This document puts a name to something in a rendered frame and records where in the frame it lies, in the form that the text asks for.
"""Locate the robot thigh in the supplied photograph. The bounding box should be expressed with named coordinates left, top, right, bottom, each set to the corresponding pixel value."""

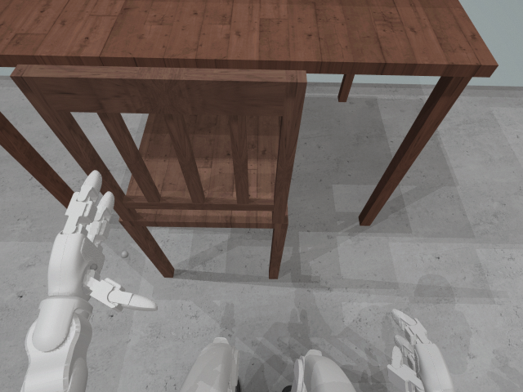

left=293, top=354, right=356, bottom=392
left=178, top=343, right=239, bottom=392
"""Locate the right robot hand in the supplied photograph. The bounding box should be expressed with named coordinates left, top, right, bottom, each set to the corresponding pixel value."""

left=387, top=309, right=455, bottom=392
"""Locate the table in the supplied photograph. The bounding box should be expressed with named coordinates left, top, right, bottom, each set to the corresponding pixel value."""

left=0, top=0, right=498, bottom=226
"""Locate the robot right thigh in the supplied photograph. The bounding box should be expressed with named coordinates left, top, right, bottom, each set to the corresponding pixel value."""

left=293, top=354, right=356, bottom=392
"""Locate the robot left forearm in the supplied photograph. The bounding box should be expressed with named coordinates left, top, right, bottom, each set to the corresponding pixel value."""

left=20, top=296, right=93, bottom=392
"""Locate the chair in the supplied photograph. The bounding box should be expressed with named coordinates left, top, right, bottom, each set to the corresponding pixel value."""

left=10, top=65, right=307, bottom=279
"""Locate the robot left thigh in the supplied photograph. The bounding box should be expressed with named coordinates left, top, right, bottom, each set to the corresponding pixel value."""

left=178, top=343, right=239, bottom=392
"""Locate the left robot hand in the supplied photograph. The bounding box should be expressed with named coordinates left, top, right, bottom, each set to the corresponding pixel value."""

left=47, top=170, right=158, bottom=312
